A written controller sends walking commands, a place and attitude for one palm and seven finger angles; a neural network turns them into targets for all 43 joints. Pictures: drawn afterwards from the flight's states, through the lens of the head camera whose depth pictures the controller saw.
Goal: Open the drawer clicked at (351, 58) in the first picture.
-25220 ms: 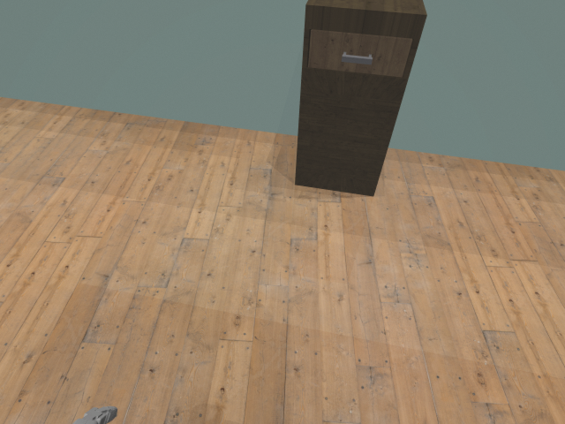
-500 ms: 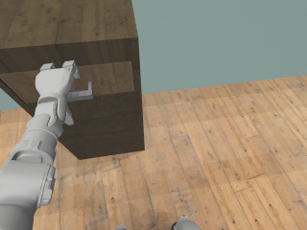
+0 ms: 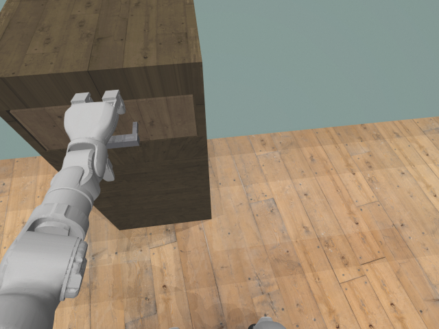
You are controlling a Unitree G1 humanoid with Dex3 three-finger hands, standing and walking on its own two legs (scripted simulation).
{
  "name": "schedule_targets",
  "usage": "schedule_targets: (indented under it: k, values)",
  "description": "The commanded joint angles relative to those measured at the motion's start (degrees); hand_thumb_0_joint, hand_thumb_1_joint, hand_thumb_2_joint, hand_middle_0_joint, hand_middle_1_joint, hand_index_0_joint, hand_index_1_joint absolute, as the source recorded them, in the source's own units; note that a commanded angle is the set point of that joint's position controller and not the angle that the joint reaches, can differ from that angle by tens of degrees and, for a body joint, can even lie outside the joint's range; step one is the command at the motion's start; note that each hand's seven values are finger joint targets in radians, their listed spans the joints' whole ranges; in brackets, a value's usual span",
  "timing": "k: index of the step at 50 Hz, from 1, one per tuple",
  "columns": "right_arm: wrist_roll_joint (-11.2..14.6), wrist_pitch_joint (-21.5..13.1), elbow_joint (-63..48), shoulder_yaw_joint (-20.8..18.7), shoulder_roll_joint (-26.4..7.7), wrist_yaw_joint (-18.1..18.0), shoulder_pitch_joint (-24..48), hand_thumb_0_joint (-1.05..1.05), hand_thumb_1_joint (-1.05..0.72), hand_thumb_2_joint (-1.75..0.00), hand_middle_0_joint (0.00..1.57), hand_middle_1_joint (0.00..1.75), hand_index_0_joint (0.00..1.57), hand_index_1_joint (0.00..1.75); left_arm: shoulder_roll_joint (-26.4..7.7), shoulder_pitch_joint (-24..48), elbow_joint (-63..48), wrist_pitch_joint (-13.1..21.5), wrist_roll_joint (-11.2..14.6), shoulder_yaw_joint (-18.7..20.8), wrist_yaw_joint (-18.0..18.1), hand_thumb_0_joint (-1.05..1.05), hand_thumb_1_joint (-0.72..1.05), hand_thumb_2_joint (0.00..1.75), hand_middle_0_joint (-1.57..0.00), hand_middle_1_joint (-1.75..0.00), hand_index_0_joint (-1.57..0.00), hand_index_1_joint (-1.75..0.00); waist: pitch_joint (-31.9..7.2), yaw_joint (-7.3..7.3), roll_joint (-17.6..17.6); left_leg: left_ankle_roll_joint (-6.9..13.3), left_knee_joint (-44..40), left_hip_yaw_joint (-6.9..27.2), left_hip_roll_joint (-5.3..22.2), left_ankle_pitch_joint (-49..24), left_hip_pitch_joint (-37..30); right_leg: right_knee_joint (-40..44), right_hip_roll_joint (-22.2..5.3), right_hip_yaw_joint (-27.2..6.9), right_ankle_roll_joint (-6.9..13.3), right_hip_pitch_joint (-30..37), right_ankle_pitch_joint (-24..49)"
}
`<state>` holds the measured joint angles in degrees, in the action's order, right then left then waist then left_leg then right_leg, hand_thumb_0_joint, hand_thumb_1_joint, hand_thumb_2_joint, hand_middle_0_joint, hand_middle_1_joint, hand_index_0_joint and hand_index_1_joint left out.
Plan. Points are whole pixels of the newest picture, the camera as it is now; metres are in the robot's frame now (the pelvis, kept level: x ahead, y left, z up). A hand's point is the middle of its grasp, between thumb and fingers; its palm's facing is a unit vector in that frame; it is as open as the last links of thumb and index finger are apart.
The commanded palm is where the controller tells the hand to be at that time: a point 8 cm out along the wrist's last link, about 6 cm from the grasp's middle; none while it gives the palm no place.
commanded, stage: re-aim the fingers above the handle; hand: left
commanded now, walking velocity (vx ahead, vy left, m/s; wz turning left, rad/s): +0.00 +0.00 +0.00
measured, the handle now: (113, 135) +0.53 +0.23 -0.03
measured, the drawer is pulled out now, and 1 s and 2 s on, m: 0.00 0.00 0.00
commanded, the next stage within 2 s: lower the fingers behind the handle in 1.82 s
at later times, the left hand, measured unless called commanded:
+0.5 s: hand (97, 139) +0.47 +0.23 +0.03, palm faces +0.00 +0.02 -1.00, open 13.8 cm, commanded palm +0.46 +0.22 +0.08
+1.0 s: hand (91, 143) +0.47 +0.24 +0.03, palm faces -0.04 +0.01 -1.00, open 13.8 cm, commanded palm +0.45 +0.22 +0.08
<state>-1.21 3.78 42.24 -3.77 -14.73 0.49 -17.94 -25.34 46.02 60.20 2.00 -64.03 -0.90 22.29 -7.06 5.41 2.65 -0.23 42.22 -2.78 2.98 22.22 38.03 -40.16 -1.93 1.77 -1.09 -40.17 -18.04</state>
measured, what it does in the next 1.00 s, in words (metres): stands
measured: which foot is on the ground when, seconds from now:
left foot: down 0.00-1.00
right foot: down 0.00-1.00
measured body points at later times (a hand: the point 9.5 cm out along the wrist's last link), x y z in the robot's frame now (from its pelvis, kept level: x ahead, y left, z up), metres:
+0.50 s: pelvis -0.01 +0.00 +0.00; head +0.09 -0.01 +0.44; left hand +0.47 +0.23 +0.09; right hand +0.00 -0.29 -0.13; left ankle -0.03 +0.12 -0.71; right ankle +0.00 -0.13 -0.71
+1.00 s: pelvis -0.01 +0.01 +0.00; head +0.09 +0.00 +0.44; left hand +0.46 +0.24 +0.08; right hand +0.00 -0.26 -0.14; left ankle -0.03 +0.12 -0.71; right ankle +0.00 -0.13 -0.71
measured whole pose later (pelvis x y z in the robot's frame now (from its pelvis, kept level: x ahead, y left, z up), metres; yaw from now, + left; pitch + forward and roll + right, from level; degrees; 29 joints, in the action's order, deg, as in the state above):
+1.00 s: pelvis -0.01 +0.01 +0.00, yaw -1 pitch +18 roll -1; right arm -0.8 2.6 42.9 -3.3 -14.7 0.3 -19.8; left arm -27.9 46.8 63.8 -0.3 -63.7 0.5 21.3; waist -6.7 6.1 2.7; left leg 0.5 42.5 -4.1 2.8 21.6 39.0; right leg -40.0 -1.9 0.3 -1.7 -41.4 -16.7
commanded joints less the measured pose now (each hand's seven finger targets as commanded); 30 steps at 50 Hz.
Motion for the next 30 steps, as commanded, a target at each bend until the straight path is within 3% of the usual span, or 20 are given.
schedule_targets:
  k: [1, 4, 5, 7, 9, 10, 12, 14, 17, 21, 23, 24, 26, 27, 28, 30]
  values:
    - [0.13, -0.57, -2.24, -2.93, -9.28, -0.92, -7.77, 0.0, -0.9, -0.9, 0.2, 0.3, 0.2, 0.3, -16.49, 25.45, -7.5, -3.54, 0.64, 3.59, 2.11, 0.0, -0.5, 0.3, -0.3, -1.2, -0.3, -1.2, -24.85, 1.14, -0.27, 1.75, -2.89, -0.18, -4.13, -25.94, -11.41, 2.31, 4.0, -0.01, 2.12, 16.58, 23.92]
    - [0.31, -0.8, -2.35, -3.07, -9.46, -1.4, -7.95, 0.0, -0.9, -0.9, 0.2, 0.3, 0.2, 0.3, -15.23, 26.96, -7.71, -3.3, 1.51, 1.79, -0.16, 0.0, -0.5, 0.3, -0.3, -1.2, -0.3, -1.2, -25.68, 2.13, -0.93, 2.08, -3.27, -0.32, -4.2, -24.88, -12.28, 3.5, 3.91, -0.61, 1.89, 17.99, 24.19]
    - [0.45, -0.91, -2.36, -3.02, -9.41, -1.58, -8.28, 0.0, -0.9, -0.9, 0.2, 0.3, 0.2, 0.3, -15.46, 26.0, -7.39, -2.86, 1.76, 1.86, -1.03, 0.0, -0.5, 0.3, -0.3, -1.2, -0.3, -1.2, -25.04, 1.78, -1.36, 2.15, -3.69, -0.27, -4.13, -24.12, -11.95, 3.59, 3.82, -0.59, 1.79, 18.28, 23.93]
    - [0.52, -1.17, -2.49, -3.14, -9.35, -2.0, -8.23, 0.0, -0.9, -0.9, 0.2, 0.3, 0.2, 0.3, -13.82, 25.97, -8.38, -1.5, 2.12, 0.44, -2.44, 0.0, -0.5, 0.3, -0.3, -1.2, -0.3, -1.2, -24.23, 2.25, -1.76, 2.33, -3.88, -0.31, -4.15, -23.5, -12.33, 4.18, 3.84, -0.75, 1.7, 17.87, 23.61]
    - [0.47, -1.36, -2.7, -3.21, -9.27, -2.22, -8.4, 0.0, -0.9, -0.9, 0.2, 0.3, 0.2, 0.3, -13.62, 24.86, -9.79, 0.48, 2.36, 0.67, -3.25, 0.0, -0.5, 0.3, -0.3, -1.2, -0.3, -1.2, -24.27, 1.71, -1.37, 2.33, -3.94, -0.13, -4.18, -23.73, -12.81, 4.34, 3.94, -0.82, 1.94, 17.83, 23.08]
    - [0.49, -1.56, -2.5, -3.27, -9.13, -2.34, -8.64, 0.0, -0.9, -0.9, 0.2, 0.3, 0.2, 0.3, -12.57, 24.93, -9.49, 1.21, 2.12, -0.33, -3.27, 0.0, -0.5, 0.3, -0.3, -1.2, -0.3, -1.2, -22.73, 2.32, -1.39, 2.4, -4.01, -0.09, -4.09, -22.75, -12.54, 4.48, 3.91, -0.79, 1.84, 16.47, 22.27]
    - [0.41, -1.78, -2.35, -3.11, -9.19, -2.28, -8.69, 0.0, -0.9, -0.9, 0.2, 0.3, 0.2, 0.3, -13.88, 24.18, -9.52, 2.4, 1.79, 1.16, -2.56, 0.0, -0.5, 0.3, -0.3, -1.2, -0.3, -1.2, -21.0, 1.56, -0.94, 2.29, -4.13, 0.09, -4.13, -21.91, -11.47, 4.28, 3.97, -0.7, 2.06, 15.4, 20.78]
    - [0.21, -1.73, -1.96, -2.89, -9.58, -2.25, -8.57, 0.0, -0.9, -0.9, 0.2, 0.3, 0.2, 0.3, -18.07, 24.83, -9.5, 2.93, 1.42, 4.64, -1.11, 0.0, -0.5, 0.3, -0.3, -1.2, -0.3, -1.2, -20.82, 0.9, -1.14, 2.22, -4.06, -0.03, -4.18, -21.56, -9.92, 3.91, 3.77, -0.93, 2.18, 15.88, 20.49]
    - [0.05, -1.82, -2.17, -2.51, -9.52, -1.84, -7.8, 0.0, -0.9, -0.9, 0.2, 0.3, 0.2, 0.3, -20.77, 23.43, -8.0, 1.84, 0.51, 6.82, 1.57, 0.0, -0.5, 0.3, -0.3, -1.2, -0.3, -1.2, -21.25, -0.26, 0.11, 2.06, -3.73, -0.53, -4.59, -20.62, -7.36, 2.75, 3.63, -0.92, 2.16, 16.18, 20.1]
    - [0.01, -2.26, -2.08, -2.71, -9.86, -1.32, -7.51, 0.0, -0.9, -0.9, 0.2, 0.3, 0.2, 0.3, -21.82, 26.53, -8.05, -0.53, -0.58, 6.83, 3.59, 0.0, -0.5, 0.3, -0.3, -1.2, -0.3, -1.2, -23.81, 0.33, 1.55, 1.89, -3.26, -0.63, -4.39, -20.53, -8.11, 2.21, 3.68, -0.73, 2.1, 15.33, 19.34]
    - [0.07, -2.42, -2.23, -2.98, -9.61, -1.27, -8.03, 0.0, -0.9, -0.9, 0.2, 0.3, 0.2, 0.3, -19.46, 26.97, -7.9, -1.47, -0.33, 4.9, 3.2, 0.0, -0.5, 0.3, -0.3, -1.2, -0.3, -1.2, -26.52, 0.8, 1.93, 1.85, -3.07, -0.65, -4.37, -21.56, -9.84, 2.3, 3.85, -0.69, 2.06, 15.97, 20.24]
    - [0.06, -2.41, -2.0, -3.19, -9.66, -1.24, -8.24, 0.0, -0.9, -0.9, 0.2, 0.3, 0.2, 0.3, -16.96, 27.58, -6.94, -1.8, 0.27, 3.03, 2.53, 0.0, -0.5, 0.3, -0.3, -1.2, -0.3, -1.2, -26.1, 2.17, 0.94, 1.97, -2.84, -0.46, -4.31, -21.89, -10.63, 2.94, 3.97, -0.66, 2.0, 15.38, 20.63]
    - [0.49, -2.64, -1.57, -3.38, -9.96, -1.55, -9.03, 0.0, -0.9, -0.9, 0.2, 0.3, 0.2, 0.3, -15.21, 29.42, -6.47, -2.12, 1.01, 0.89, 0.96, 0.0, -0.5, 0.3, -0.3, -1.2, -0.3, -1.2, -24.87, 3.35, -0.43, 2.0, -3.31, 0.03, -3.96, -20.38, -11.35, 3.66, 4.0, -0.56, 1.68, 13.92, 18.96]
    - [0.48, -2.8, -1.5, -3.35, -9.88, -1.7, -9.18, 0.0, -0.9, -0.9, 0.2, 0.3, 0.2, 0.3, -13.79, 30.2, -6.74, -1.9, 1.56, -0.38, 0.12, 0.0, -0.5, 0.3, -0.3, -1.2, -0.3, -1.2, -24.72, 3.57, -0.3, 2.15, -3.52, 0.1, -4.0, -20.1, -12.02, 4.18, 4.03, -0.66, 1.67, 13.83, 18.56]
    - [0.56, -2.88, -1.41, -3.47, -9.93, -1.9, -9.42, 0.0, -0.9, -0.9, 0.2, 0.3, 0.2, 0.3, -14.48, 30.53, -7.55, -1.41, 1.77, 0.02, -0.67, 0.0, -0.5, 0.3, -0.3, -1.2, -0.3, -1.2, -25.52, 3.39, 0.05, 2.11, -3.65, 0.41, -3.91, -20.31, -13.03, 4.22, 4.09, -0.68, 1.78, 13.77, 18.3]
    - [0.45, -3.06, -1.21, -3.4, -9.75, -2.31, -9.8, 0.0, -0.9, -0.9, 0.2, 0.3, 0.2, 0.3, -11.5, 32.32, -8.27, -0.13, 2.34, -2.66, -2.0, 0.0, -0.5, 0.3, -0.3, -1.2, -0.3, -1.2, -24.39, 4.44, -0.15, 2.29, -3.79, 0.87, -3.74, -20.15, -14.34, 4.78, 4.1, -0.5, 1.77, 12.18, 17.25]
